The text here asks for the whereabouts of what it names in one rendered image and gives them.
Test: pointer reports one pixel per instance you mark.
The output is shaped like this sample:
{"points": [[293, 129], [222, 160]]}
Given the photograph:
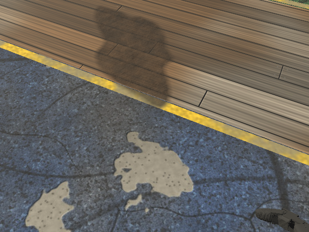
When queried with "right robot hand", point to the right robot hand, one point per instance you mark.
{"points": [[284, 218]]}

